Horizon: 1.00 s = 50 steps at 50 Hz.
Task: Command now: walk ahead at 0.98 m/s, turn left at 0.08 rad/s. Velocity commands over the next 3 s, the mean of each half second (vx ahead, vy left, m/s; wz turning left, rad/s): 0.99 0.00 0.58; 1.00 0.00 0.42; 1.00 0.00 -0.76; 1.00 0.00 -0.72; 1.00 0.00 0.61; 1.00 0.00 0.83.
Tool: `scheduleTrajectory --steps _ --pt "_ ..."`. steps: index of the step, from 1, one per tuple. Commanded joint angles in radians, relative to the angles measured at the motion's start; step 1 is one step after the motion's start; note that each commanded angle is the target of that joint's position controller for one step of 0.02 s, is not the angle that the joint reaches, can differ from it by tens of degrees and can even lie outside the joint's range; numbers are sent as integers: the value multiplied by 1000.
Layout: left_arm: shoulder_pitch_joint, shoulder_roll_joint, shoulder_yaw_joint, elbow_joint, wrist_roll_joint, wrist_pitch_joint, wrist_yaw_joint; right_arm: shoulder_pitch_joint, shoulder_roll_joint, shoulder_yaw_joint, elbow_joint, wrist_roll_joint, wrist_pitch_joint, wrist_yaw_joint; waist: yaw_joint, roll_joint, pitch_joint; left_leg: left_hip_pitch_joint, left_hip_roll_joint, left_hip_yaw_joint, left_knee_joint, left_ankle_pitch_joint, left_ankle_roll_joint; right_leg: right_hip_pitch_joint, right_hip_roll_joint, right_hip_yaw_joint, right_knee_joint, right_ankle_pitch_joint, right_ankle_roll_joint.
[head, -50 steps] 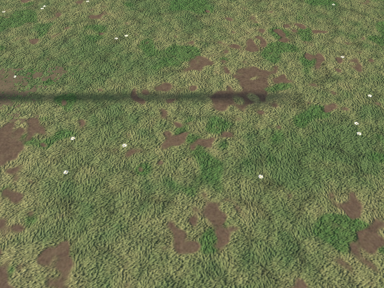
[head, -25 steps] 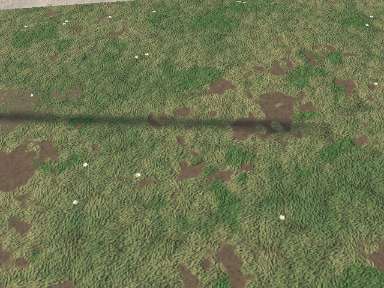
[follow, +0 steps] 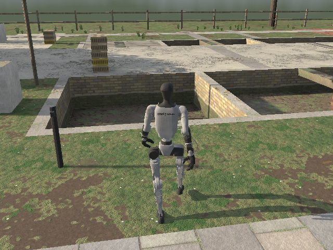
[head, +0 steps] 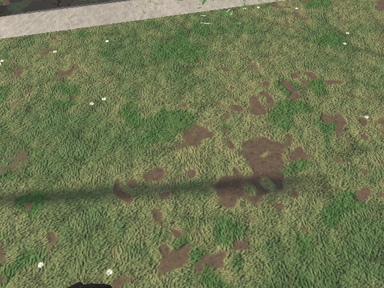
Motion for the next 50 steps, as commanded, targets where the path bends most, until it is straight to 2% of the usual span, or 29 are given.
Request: scheduleTrajectory --steps 1,4,6,7,8,9,10,11,12,13,16,18,22,24,26,28,29,30,31,32,33,34,35,38,40,42,45,48,50 --pt "-133 31 -10 -84 -12 -11 -2 -12 -137 -11 -55 7 -25 -14 32 44 163 -212 253 -85 -159 686 58 234 69 -61 -179 99 -22" --pt "-49 103 13 -82 -10 -13 26 -21 -210 -17 -55 -15 -9 -29 100 110 31 7 289 -109 89 1226 51 372 171 -56 -233 -81 -42" --pt "284 175 48 7 -10 -17 58 -73 -260 -31 -59 -33 18 -40 265 126 -147 -46 285 -125 520 1178 57 717 173 -10 -289 -210 -62" --pt "456 243 71 44 13 -17 79 -85 -201 -21 -82 -37 18 -37 312 87 -252 -260 241 -121 813 879 68 977 19 131 -239 -411 -71" --pt "470 324 92 43 64 -23 79 70 11 21 -117 12 16 -16 164 -207 -390 -691 88 -110 1226 -74 39 1295 -325 653 -300 -703 -171" --pt "434 241 89 40 35 -20 56 9 -119 -5 -121 40 10 -26 196 -144 -410 -798 85 -172 1326 -87 67 1241 -321 876 -496 -879 -175" --pt "323 173 74 40 27 -29 51 -138 -150 -16 -157 33 14 -30 165 -75 -202 -850 150 -168 1286 41 71 1061 -270 674 -541 -823 -127" --pt "277 125 66 45 22 -38 47 -191 -138 -14 -168 19 20 -22 145 8 -112 -826 183 -164 1238 85 70 916 -247 542 -565 -653 -104" --pt "268 101 60 60 24 -45 49 -213 -114 -14 -171 5 34 -13 118 29 -53 -798 209 -165 1215 91 67 814 -211 421 -583 -526 -73" --pt "285 67 48 87 16 -50 53 -199 -86 -13 -183 -15 52 -1 81 8 -23 -765 227 -162 1197 96 58 732 -181 315 -600 -467 -44" --pt "318 55 45 133 -19 -68 47 -276 -37 -7 -241 -29 95 22 44 -32 46 -834 272 -133 1170 126 36 661 -147 107 -639 -324 8" --pt "315 63 43 134 -15 -78 42 -362 -31 1 -290 -27 103 36 37 -35 87 -861 272 -88 1103 232 28 605 -110 -33 -670 -199 35" --pt "345 97 39 142 -10 -90 50 -522 -72 4 -352 -18 100 53 45 0 156 -816 217 36 787 407 54 626 -45 -215 -697 120 72" --pt "389 138 40 149 -15 -84 68 -572 -83 7 -367 -24 93 63 52 -6 160 -753 162 111 644 432 80 719 -54 -255 -668 401 86" --pt "407 197 49 134 -15 -63 92 -523 -121 -2 -348 -19 89 62 13 -54 85 -654 85 162 594 394 106 844 -82 -268 -531 788 95" --pt "353 263 68 105 -6 -28 110 -294 -186 -29 -292 -13 90 46 -120 -112 -46 -414 27 147 592 278 138 864 -126 -247 -229 1006 83" --pt "296 280 78 80 2 -10 108 -86 -232 -56 -232 -14 93 31 -214 -113 -138 -210 17 98 580 200 168 798 -142 -214 33 961 58" --pt "264 276 84 70 7 3 95 38 -271 -87 -186 -8 95 10 -257 -48 -175 -23 28 9 502 111 199 652 -78 -204 389 584 48" --pt "222 125 51 24 16 -8 74 -76 -321 -104 -184 5 106 -6 -135 215 -42 9 151 -229 482 186 224 313 116 -163 753 -470 67" --pt "289 96 35 -104 -12 -31 68 -124 -415 -117 -226 -33 115 0 -12 262 -216 274 313 -740 324 148 433 -21 176 39 939 -614 106" --pt "225 127 23 -124 -5 -62 67 -123 -382 -119 -248 -39 118 -10 -45 113 -217 257 384 -920 115 -105 425 -122 127 143 882 -555 96" --pt "190 160 26 -113 -4 -73 66 -144 -303 -104 -235 -34 110 -18 -14 -36 -75 94 364 -860 63 -137 368 -107 77 156 765 -491 92" --pt "162 151 23 -116 10 -69 66 -175 -268 -92 -228 -28 98 -21 38 -93 -15 -59 323 -772 62 -55 325 -39 45 155 671 -472 101" --pt "238 98 3 -75 45 1 49 -224 -171 -48 -230 -9 41 -31 127 -120 32 -369 230 -497 39 109 248 163 -41 121 474 -435 128" --pt "133 86 -6 -112 27 15 34 -181 -199 -52 -211 -8 12 -19 89 -67 84 -427 179 -358 -9 295 199 165 -55 62 313 -309 121" --pt "24 77 -13 -145 3 14 25 -121 -188 -49 -195 0 -1 -3 30 -23 108 -384 128 -224 -22 521 107 173 -42 7 122 -111 73" --pt "-89 57 -24 -167 -19 5 12 -43 -188 -41 -170 5 -14 -2 -40 17 98 -259 144 -137 -87 700 28 229 28 -69 -106 89 5" --pt "-84 104 -10 -155 -23 -2 10 -48 -221 -37 -157 -17 -17 -24 -16 78 65 -49 193 -45 -46 1063 -27 252 124 -89 -205 80 -44" --pt "-12 151 7 -129 -20 1 12 -66 -253 -39 -154 -35 -3 -52 49 135 3 59 235 -7 88 1385 -62 315 200 -113 -207 -12 -60"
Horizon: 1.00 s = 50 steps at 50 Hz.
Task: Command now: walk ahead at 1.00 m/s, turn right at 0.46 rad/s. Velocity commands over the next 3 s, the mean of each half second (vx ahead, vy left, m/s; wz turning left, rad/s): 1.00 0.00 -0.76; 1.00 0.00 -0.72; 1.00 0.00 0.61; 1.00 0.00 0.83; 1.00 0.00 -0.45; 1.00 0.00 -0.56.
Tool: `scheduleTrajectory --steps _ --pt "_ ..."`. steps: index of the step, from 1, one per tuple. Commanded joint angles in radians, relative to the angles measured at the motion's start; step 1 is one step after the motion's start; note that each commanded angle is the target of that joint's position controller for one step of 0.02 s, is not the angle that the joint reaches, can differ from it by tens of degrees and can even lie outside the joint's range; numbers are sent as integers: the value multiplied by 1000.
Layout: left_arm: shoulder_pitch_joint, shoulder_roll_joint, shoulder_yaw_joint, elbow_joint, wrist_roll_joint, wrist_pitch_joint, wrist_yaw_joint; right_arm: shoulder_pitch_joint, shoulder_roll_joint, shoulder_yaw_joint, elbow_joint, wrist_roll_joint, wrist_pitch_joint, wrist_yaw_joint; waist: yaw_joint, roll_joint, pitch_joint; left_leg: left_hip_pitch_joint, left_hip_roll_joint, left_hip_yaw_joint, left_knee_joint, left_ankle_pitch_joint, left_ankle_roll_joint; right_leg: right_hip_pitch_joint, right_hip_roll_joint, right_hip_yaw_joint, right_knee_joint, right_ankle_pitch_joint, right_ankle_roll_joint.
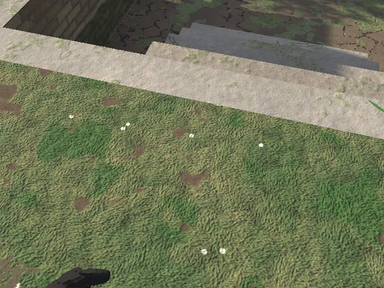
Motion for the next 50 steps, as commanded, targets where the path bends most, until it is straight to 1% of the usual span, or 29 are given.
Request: scheduleTrajectory --steps 1,3,4,5,6,8,10,11,15,19,21,23,24,25,26,27,28,29,33,37,40,42,44,45,46,47,48,49,50 --pt "110 156 50 -11 -2 -8 4 9 -190 -37 -28 -32 13 -42 140 148 -100 -70 292 77 328 1531 -119 325 150 -56 7 -89 -45" --pt "552 217 90 127 -4 4 16 -154 -233 -52 -74 -45 39 -58 374 133 -219 -252 283 114 915 1506 -135 693 129 14 -44 -153 -109" --pt "668 249 110 171 -3 16 28 -241 -171 -38 -109 -45 26 -46 405 -16 -221 -574 143 104 1355 631 -113 909 27 158 33 -256 -153" --pt "526 314 124 149 23 22 29 -112 -40 -3 -187 8 5 -18 175 -326 -292 -1094 14 -27 1682 -182 -177 1198 -211 765 -70 -320 -374" --pt "445 253 125 104 8 26 25 -160 -82 18 -212 -7 -16 -16 213 -105 -309 -1178 88 -150 1629 -78 -137 1144 -246 929 -266 -538 -384" --pt "385 154 105 112 4 23 32 -239 -111 21 -228 -28 -30 1 121 136 -82 -1081 182 -132 1398 49 -114 764 -179 759 -370 -547 -276" --pt "366 148 93 118 -2 2 45 -240 -85 36 -250 -67 15 12 48 132 10 -991 225 -110 1289 25 -145 509 -81 623 -400 -454 -233" --pt "363 155 92 116 -6 -10 41 -248 -75 43 -266 -70 36 15 33 102 34 -956 242 -88 1207 14 -159 411 -45 576 -419 -439 -226" --pt "385 196 111 98 -16 -32 36 -477 -53 70 -367 -35 46 34 98 15 85 -785 237 3 761 300 -192 228 56 452 -463 -181 -172" --pt "466 230 131 103 -27 -24 31 -556 -62 69 -395 -14 40 27 184 -48 7 -722 170 8 537 448 -166 470 34 478 -373 108 -106" --pt "455 243 137 94 -22 -19 43 -524 -94 56 -392 -16 32 16 164 -53 -39 -641 140 -13 434 384 -154 577 22 500 -261 238 -69" --pt "401 300 148 78 -12 -24 42 -284 -175 17 -332 -9 20 -7 26 -43 -205 -354 131 -27 421 247 -128 586 38 486 64 374 -28" --pt "348 264 139 55 -8 -35 38 -63 -233 -10 -289 -21 16 -27 -82 -27 -322 -91 240 -111 482 99 -103 439 69 461 323 215 -18" --pt "361 92 96 14 -22 -45 43 94 -303 -36 -263 -62 17 -44 -91 203 -454 168 543 -449 436 -210 -61 186 147 349 658 -497 -17" --pt "444 91 74 -46 -55 -34 41 3 -353 -56 -263 -56 29 -29 14 463 -563 216 680 -946 246 -379 40 -17 149 265 857 -627 -5" --pt "344 164 82 -8 -23 -11 51 -109 -219 -40 -290 -49 37 -23 -1 229 -364 64 596 -796 219 -483 25 -105 59 235 877 -507 -10" --pt "268 175 86 -12 -1 -1 39 -149 -143 -21 -280 -38 38 -18 -4 110 -227 -75 542 -592 230 -304 6 -104 27 211 822 -434 0" --pt "230 164 87 -18 7 9 25 -146 -120 -16 -256 -43 39 -15 9 50 -157 -175 504 -460 217 -112 -10 -82 0 204 789 -419 10" --pt "132 80 61 -100 23 58 -13 -73 -67 -5 -146 -3 8 3 74 116 -45 -311 445 -148 162 252 -57 -122 -69 186 748 -407 23" --pt "28 91 44 -175 19 64 -34 -144 -100 -10 -132 -7 -9 7 126 118 22 -414 388 106 82 439 -89 -72 -65 129 556 -194 22" --pt "-74 87 30 -193 22 60 -51 -80 -134 -14 -99 -8 -8 1 98 49 92 -414 340 243 53 663 -113 66 -7 -3 287 -110 -19" --pt "-54 96 30 -176 25 51 -47 -24 -195 -24 -87 -10 -3 -7 113 82 55 -337 364 256 133 1105 -113 203 76 -55 210 -145 -55" --pt "120 137 47 -114 36 38 -25 -12 -265 -32 -78 -13 22 -21 215 130 -45 -305 415 232 367 1360 -81 438 144 -15 158 -262 -90" --pt "323 181 71 -46 37 36 -7 -46 -283 -33 -85 -13 37 -26 315 137 -129 -351 426 216 600 1359 -57 651 149 37 101 -298 -114" --pt "469 241 101 4 43 38 16 -68 -275 -31 -92 -9 48 -24 384 103 -188 -505 372 220 930 1105 -52 880 110 115 13 -351 -124" --pt "424 340 123 -3 34 40 34 -32 -115 -3 -132 -15 46 -13 253 -220 -267 -773 193 186 1391 -159 -75 1071 -159 421 36 -278 -87" --pt "412 370 130 -51 43 39 43 72 -129 4 -179 52 40 -11 227 -205 -524 -989 103 -108 1602 -160 -67 1242 -378 857 -143 -388 -227" --pt "382 291 124 -42 36 35 53 -81 -183 -7 -187 39 35 -15 243 -4 -363 -1059 170 -115 1565 -30 -66 1084 -324 771 -240 -486 -196" --pt "350 238 107 -2 31 21 57 -95 -152 -1 -186 36 36 -8 178 10 -147 -1053 212 -81 1472 18 -68 856 -301 653 -286 -461 -174"
Over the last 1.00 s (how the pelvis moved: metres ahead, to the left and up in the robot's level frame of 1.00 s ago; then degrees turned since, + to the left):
0.89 0.22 -0.02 30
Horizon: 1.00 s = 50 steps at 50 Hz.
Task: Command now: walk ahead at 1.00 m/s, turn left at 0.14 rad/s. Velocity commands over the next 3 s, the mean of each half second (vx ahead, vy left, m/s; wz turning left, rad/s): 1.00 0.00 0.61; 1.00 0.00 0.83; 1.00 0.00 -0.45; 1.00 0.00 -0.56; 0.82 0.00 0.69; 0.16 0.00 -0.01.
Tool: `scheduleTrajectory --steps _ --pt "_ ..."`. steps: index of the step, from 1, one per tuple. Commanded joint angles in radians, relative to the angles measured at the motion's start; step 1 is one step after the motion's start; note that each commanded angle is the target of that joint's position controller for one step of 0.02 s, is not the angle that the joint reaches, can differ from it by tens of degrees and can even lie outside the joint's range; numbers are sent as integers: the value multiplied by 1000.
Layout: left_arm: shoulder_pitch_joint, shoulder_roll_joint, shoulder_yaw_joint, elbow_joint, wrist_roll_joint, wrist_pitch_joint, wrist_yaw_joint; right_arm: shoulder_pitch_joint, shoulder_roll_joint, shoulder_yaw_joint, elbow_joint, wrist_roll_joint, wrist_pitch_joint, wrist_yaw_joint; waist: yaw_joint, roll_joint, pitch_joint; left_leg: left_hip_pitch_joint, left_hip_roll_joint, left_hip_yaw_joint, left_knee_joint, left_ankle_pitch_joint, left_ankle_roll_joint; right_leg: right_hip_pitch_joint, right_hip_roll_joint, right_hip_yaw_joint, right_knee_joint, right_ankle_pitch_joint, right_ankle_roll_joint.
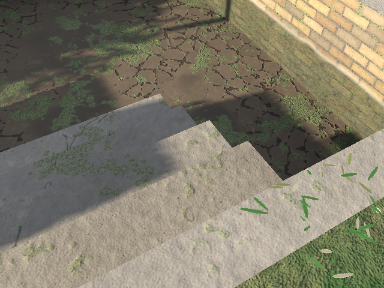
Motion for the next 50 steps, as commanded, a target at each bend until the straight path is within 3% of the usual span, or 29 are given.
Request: scheduleTrajectory --steps 1,4,9,12,14,15,17,18,19,20,21,22,25,27,28,30,31,34,37,38,40,41,42,43,45,46,47,48,50 --pt "229 148 65 39 -1 -38 26 -100 -150 -29 -134 -4 -16 5 104 78 -68 -578 63 -102 116 69 27 487 -387 554 -477 -18 -113" --pt "219 75 41 67 -19 -84 25 -16 -99 -30 -71 -20 47 36 25 43 3 -449 102 -119 4 113 11 269 -324 336 -586 5 -46" --pt "266 62 39 118 -36 -117 13 -255 -53 -23 -148 -8 56 57 53 -19 93 -580 79 -19 -292 392 48 315 -215 -4 -626 438 58" --pt "286 89 33 128 -50 -121 32 -375 -61 -19 -187 -15 35 95 65 27 108 -480 32 87 -565 568 86 335 -215 -107 -646 604 106" --pt "281 146 42 135 -46 -119 54 -292 -80 -28 -155 -15 40 106 16 -37 40 -264 -61 160 -569 570 105 351 -221 -165 -533 956 138" --pt "196 179 49 102 -41 -119 69 -36 -131 -64 -72 -21 43 94 -118 -81 -124 -11 -125 208 -352 652 139 339 -245 -187 -299 1348 159" --pt "-88 246 70 19 -73 -102 75 474 -261 -127 55 -23 72 43 -422 -97 -290 538 -127 89 -275 397 221 -13 -284 -117 387 1440 188" --pt "-105 218 83 65 -67 -70 75 374 -265 -144 9 43 75 36 -423 140 -151 436 -58 -93 -775 206 301 -71 -18 -128 910 391 177" --pt "79 37 23 -10 -16 -72 71 143 -319 -130 -11 13 73 39 -80 345 -40 411 15 -286 -633 788 328 -354 -22 20 1106 -229 189" --pt "178 23 5 -34 4 -72 72 65 -292 -121 -93 23 64 35 -6 108 -209 423 113 -504 -691 816 431 -363 -66 169 1087 -233 195" --pt "163 55 -2 -81 4 -89 63 34 -276 -118 -115 1 63 13 22 36 -172 254 194 -746 -938 389 456 -383 -74 226 924 -199 188" --pt "115 93 8 -79 8 -82 59 -41 -228 -105 -121 -20 58 3 76 -58 -42 30 192 -757 -1009 140 409 -350 -138 249 754 -166 193" --pt "72 111 16 -55 13 2 64 -128 -197 -83 -149 -13 15 14 125 -55 60 -368 47 -506 -940 314 338 -114 -191 210 395 -62 234" --pt "43 58 -5 -71 26 15 32 -59 -227 -92 -129 -5 8 14 88 19 -34 -382 -2 -417 -939 532 315 33 -171 133 312 67 213" --pt "107 53 3 -31 6 10 25 -41 -218 -88 -127 -15 6 19 81 47 -88 -329 -4 -382 -869 640 300 57 -171 129 373 278 182" --pt "-115 114 39 -102 -3 -11 23 143 -205 -88 -75 -14 1 3 -32 5 -31 22 7 -515 -755 413 305 -395 -186 234 278 369 153" --pt "-185 112 24 -132 5 -20 12 140 -184 -84 -69 7 5 -14 -40 -46 -18 -70 -56 -467 -711 193 257 -321 -161 212 73 532 158" --pt "-140 25 8 -111 -9 -26 -27 64 -168 -70 -99 11 25 -19 -31 77 -87 -254 -120 -409 -640 79 208 42 -66 156 -23 728 143" --pt "-55 38 17 -91 -42 -25 -16 22 -175 -77 -118 -11 45 -39 -8 154 -27 -296 -144 -405 -530 55 139 256 -40 183 -166 654 173" --pt "14 43 21 -74 -53 -29 5 16 -169 -79 -116 -28 52 -46 25 166 -28 -244 -158 -413 -419 21 129 317 -74 218 -274 671 186" --pt "490 103 63 48 -51 -34 41 -162 -211 -90 -140 -23 57 -43 319 100 -164 -313 -223 -306 163 240 110 734 -129 167 -383 900 197" --pt "604 154 89 120 -36 -40 43 -219 -141 -86 -167 -18 59 -45 363 -71 -101 -497 -288 -234 587 -204 87 836 -251 259 -461 892 132" --pt "554 150 69 125 -22 -42 21 -188 -51 -58 -195 0 59 -55 269 -107 -41 -602 -274 -241 802 -397 106 755 -330 332 -324 1080 200" --pt "405 150 54 87 9 -60 2 122 -2 -46 -237 48 50 -48 -36 -330 -186 -811 -167 -214 731 -352 90 978 -473 428 73 1539 208" --pt "442 102 63 80 -19 -68 -1 27 -87 -58 -129 -31 57 -38 84 -167 -155 -885 -89 -169 667 -140 91 721 -445 509 -118 696 85" --pt "392 171 77 95 -26 -77 11 -11 -99 -56 -158 -61 61 -26 56 -262 -133 -916 -64 -153 680 -138 92 564 -511 763 -242 229 -26" --pt "383 97 48 128 -20 -105 10 -263 -124 -58 -207 -85 68 -22 80 -90 79 -1012 -21 -291 432 58 86 360 -498 720 -240 236 -10" --pt "355 45 25 161 -18 -117 16 -318 -94 -46 -226 -54 69 4 40 -39 178 -870 -42 -308 125 203 48 100 -397 567 -279 233 23" --pt "357 101 27 174 -12 -108 29 -315 -107 -55 -195 -51 61 32 24 -66 154 -642 -67 -258 -203 353 14 -37 -327 490 -304 164 -11"
Over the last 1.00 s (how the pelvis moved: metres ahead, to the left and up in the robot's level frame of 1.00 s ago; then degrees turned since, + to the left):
0.87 -0.27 -0.02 -46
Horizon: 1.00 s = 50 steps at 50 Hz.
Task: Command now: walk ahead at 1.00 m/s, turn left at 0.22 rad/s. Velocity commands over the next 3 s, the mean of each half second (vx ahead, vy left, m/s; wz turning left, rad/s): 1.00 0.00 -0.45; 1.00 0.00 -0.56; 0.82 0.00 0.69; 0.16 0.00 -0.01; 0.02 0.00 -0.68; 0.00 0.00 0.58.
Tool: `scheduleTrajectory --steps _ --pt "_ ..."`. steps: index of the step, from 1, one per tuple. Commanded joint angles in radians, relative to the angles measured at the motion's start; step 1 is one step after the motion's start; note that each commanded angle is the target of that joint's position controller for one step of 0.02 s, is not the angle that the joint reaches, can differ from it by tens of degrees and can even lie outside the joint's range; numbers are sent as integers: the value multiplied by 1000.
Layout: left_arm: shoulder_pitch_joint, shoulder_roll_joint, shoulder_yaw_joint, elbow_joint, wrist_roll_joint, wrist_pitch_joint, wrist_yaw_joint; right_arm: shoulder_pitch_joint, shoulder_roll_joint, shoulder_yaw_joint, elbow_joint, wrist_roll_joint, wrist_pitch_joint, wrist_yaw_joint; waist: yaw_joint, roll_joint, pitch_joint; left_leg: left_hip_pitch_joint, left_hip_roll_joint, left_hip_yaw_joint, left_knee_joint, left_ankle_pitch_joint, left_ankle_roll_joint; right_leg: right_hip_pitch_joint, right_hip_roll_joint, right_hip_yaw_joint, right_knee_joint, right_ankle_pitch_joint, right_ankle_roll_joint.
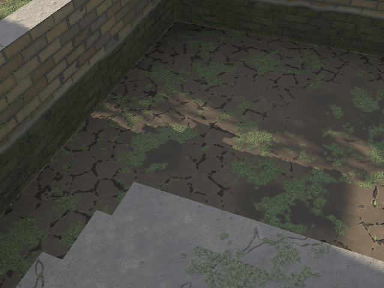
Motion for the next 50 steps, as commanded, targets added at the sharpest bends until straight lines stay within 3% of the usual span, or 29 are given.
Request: scheduleTrajectory --steps 1,3,5,7,10,12,13,14,15,16,17,19,20,23,25,26,29,31,33,35,36,37,38,39,41,42,45,47,50 --pt "-27 197 26 -54 -2 -22 13 4 -60 -11 -25 -19 -12 41 -83 -170 165 51 4 -41 -340 204 -20 -260 -298 447 -320 520 -162" --pt "37 193 31 -40 -18 -9 -1 -67 -79 -14 -17 -29 -11 45 -52 -179 154 -76 31 77 -266 203 7 -99 -294 457 -293 594 -184" --pt "167 73 -1 3 -15 -10 22 -375 -33 5 -96 -27 -65 53 58 -109 219 -292 88 81 -557 502 22 94 -213 483 -198 355 -200" --pt "51 73 -4 -37 -24 4 28 -347 15 29 -83 -2 -74 80 40 -88 157 148 85 125 -799 746 1 -155 -136 384 -221 255 -180" --pt "94 92 -4 -15 -13 31 37 -297 1 26 -57 53 -63 54 84 -142 164 394 61 160 -948 643 -53 -83 -117 334 -130 369 -140" --pt "175 81 -6 34 30 72 56 -163 3 16 -12 45 -71 12 70 -105 127 478 71 134 -1115 595 -72 91 -75 299 163 535 -144" --pt "166 105 2 52 35 90 64 6 -17 2 27 35 -71 -3 -18 -109 69 652 98 111 -1182 601 -73 67 -73 304 411 635 -158" --pt "123 134 17 54 5 91 67 215 -50 -15 74 2 -69 -11 -154 -53 -13 914 124 132 -1201 683 -54 -72 -47 253 731 595 -149" --pt "48 117 32 33 -33 80 61 314 -93 -29 112 -10 -66 -3 -204 43 -24 1105 255 7 -1107 776 9 -340 63 198 1110 -89 -125" --pt "222 43 14 -9 -75 63 71 308 -87 -13 106 -14 -79 17 -50 106 -173 1368 424 -56 -674 1388 -11 -560 -19 219 1136 -192 -113" --pt "200 54 11 -3 -68 60 80 330 -54 -16 109 5 -88 36 -91 90 -215 1390 473 -120 -735 1182 46 -685 -66 194 1031 -99 -97" --pt "65 86 29 -12 14 92 48 269 -62 -46 115 7 -93 31 -81 47 -133 1040 439 -257 -976 176 154 -680 -133 139 984 30 -93" --pt "-19 99 49 -11 33 91 32 220 2 -27 115 -3 -123 28 -58 7 4 850 418 -187 -959 271 133 -663 -176 196 779 234 -92" --pt "-202 15 47 -64 11 117 -9 137 -6 -18 153 38 -147 11 27 1 196 343 389 -48 -1033 216 84 -454 -201 187 392 443 -35" --pt "-164 24 44 -65 36 127 -18 147 -65 -34 170 22 -148 11 32 68 121 402 395 20 -955 387 71 -438 -151 58 442 553 -55" --pt "-235 19 43 -70 17 101 -34 174 44 -17 211 37 -166 4 27 18 136 418 316 98 -887 139 6 -487 -183 151 216 875 -88" --pt "-293 -3 29 -72 -12 79 -75 93 21 0 211 40 -171 -17 59 -7 125 175 222 318 -849 -157 -67 -61 -88 -12 -35 1300 -118" --pt "-334 31 23 -69 -20 97 -64 157 -10 -3 241 19 -156 -23 24 -11 180 217 233 363 -747 -12 -67 31 -41 -124 -54 1174 -104" --pt "-274 70 31 -53 9 129 -30 238 -64 -3 271 7 -120 -34 27 -23 169 404 253 404 -462 449 -67 78 20 -205 -130 960 -132" --pt "46 154 70 26 15 127 -2 246 -118 -12 278 -16 -82 -57 183 -43 37 384 262 364 146 563 -58 379 -14 -70 -267 782 -223" --pt "143 206 93 45 0 120 4 112 -88 -24 273 -9 -60 -64 303 -176 117 168 92 364 673 -194 -59 455 -89 89 -393 746 -330" --pt "38 294 81 55 -25 103 3 186 -11 -3 156 -12 -69 -62 67 -361 136 -169 83 262 664 -497 -75 583 -172 186 -20 1572 -253" --pt "43 283 78 26 -56 92 12 194 -22 12 88 -20 -77 -47 56 -208 -49 -252 120 157 513 -470 -100 709 -237 380 -46 1493 -367" --pt "25 237 77 23 -44 89 9 192 -92 -2 103 -38 -82 -33 58 -17 -39 -321 156 118 358 -428 -79 647 -278 501 -176 970 -381" --pt "-82 161 51 13 -13 68 18 205 -93 -15 157 -41 -73 -29 -24 -56 15 -265 195 51 94 -281 -97 312 -373 693 -266 399 -398" --pt "-194 118 32 -19 -7 52 26 137 -70 -18 144 -29 -49 -17 -88 51 135 -71 220 42 -180 -119 -148 -40 -300 578 -302 389 -370" --pt "-102 188 50 14 2 11 17 178 -28 -15 200 -10 -16 6 -73 -66 139 158 161 113 -244 122 -107 -233 -270 439 -247 684 -279" --pt "-153 57 23 44 -33 -27 24 5 -12 -16 149 22 -50 29 -59 -42 173 186 156 67 -694 640 -54 -280 -110 237 -198 210 -149" --pt "-164 51 3 31 -34 -22 34 -70 40 0 155 29 -64 65 -4 -74 163 391 59 153 -777 824 -5 -319 -103 133 -122 204 -94"
Over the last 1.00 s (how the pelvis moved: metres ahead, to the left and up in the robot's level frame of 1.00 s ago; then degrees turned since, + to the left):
0.84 0.18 -0.18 46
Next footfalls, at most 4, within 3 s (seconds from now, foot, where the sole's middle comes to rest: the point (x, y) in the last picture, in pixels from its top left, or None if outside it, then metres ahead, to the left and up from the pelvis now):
0.30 left None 0.39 0.10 -0.91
0.72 right None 0.68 -0.15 -1.09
1.14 left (256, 239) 1.04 -0.24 -1.27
1.52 right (292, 212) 1.33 -0.51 -1.45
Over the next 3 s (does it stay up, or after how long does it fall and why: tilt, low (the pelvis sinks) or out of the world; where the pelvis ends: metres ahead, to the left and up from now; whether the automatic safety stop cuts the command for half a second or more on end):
stays up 1.44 -0.40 -0.67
